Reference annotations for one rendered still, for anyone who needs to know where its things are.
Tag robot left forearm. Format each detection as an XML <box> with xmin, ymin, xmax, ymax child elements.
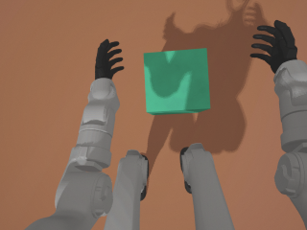
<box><xmin>55</xmin><ymin>78</ymin><xmax>120</xmax><ymax>209</ymax></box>

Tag carton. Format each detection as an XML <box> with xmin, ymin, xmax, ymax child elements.
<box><xmin>143</xmin><ymin>48</ymin><xmax>211</xmax><ymax>115</ymax></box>

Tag robot right forearm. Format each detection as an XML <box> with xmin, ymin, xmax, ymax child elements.
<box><xmin>273</xmin><ymin>59</ymin><xmax>307</xmax><ymax>153</ymax></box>

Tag robot right hand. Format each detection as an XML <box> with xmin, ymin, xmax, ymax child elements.
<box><xmin>250</xmin><ymin>20</ymin><xmax>297</xmax><ymax>73</ymax></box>

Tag robot left upper arm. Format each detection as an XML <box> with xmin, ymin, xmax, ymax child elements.
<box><xmin>24</xmin><ymin>172</ymin><xmax>113</xmax><ymax>230</ymax></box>

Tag left robot shin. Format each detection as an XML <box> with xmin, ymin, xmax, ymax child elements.
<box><xmin>117</xmin><ymin>149</ymin><xmax>145</xmax><ymax>193</ymax></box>

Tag right robot shin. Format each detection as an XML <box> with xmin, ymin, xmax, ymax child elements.
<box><xmin>186</xmin><ymin>143</ymin><xmax>215</xmax><ymax>185</ymax></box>

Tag robot shin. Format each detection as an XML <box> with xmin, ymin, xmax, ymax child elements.
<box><xmin>186</xmin><ymin>143</ymin><xmax>215</xmax><ymax>185</ymax></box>
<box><xmin>117</xmin><ymin>149</ymin><xmax>145</xmax><ymax>193</ymax></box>

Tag robot left hand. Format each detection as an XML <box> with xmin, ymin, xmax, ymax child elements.
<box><xmin>95</xmin><ymin>39</ymin><xmax>125</xmax><ymax>80</ymax></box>

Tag robot right upper arm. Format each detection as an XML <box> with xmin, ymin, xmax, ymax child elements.
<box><xmin>274</xmin><ymin>151</ymin><xmax>307</xmax><ymax>230</ymax></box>

